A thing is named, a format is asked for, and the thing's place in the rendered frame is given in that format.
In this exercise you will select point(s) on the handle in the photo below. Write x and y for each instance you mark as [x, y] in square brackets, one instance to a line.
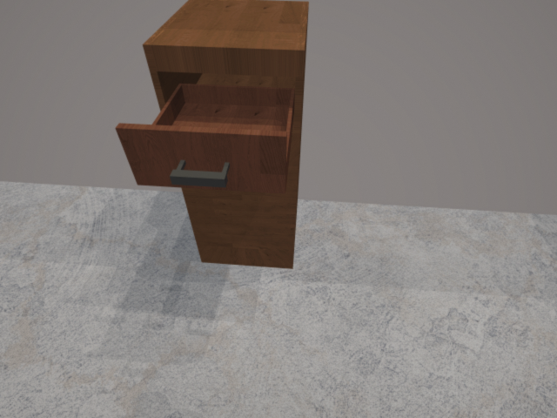
[199, 178]

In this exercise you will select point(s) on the cabinet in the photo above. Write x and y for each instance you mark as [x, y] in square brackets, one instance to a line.
[258, 43]

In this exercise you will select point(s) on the drawer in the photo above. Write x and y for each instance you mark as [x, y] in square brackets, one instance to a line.
[207, 125]

